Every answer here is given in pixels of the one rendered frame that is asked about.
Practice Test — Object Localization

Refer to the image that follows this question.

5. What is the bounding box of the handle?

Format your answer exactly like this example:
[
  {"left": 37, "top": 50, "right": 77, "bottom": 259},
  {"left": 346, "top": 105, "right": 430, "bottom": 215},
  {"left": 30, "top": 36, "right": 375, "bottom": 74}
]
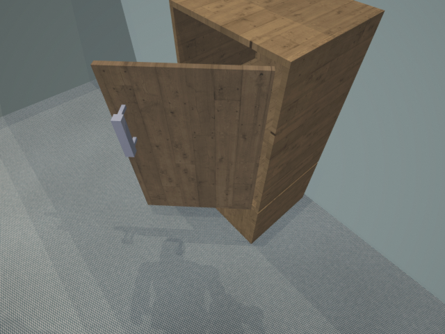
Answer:
[{"left": 111, "top": 104, "right": 137, "bottom": 157}]

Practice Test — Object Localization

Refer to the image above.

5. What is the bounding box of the cupboard door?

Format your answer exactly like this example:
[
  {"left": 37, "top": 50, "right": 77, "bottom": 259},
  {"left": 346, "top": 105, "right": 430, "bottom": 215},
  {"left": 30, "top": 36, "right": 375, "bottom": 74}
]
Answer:
[{"left": 91, "top": 61, "right": 275, "bottom": 209}]

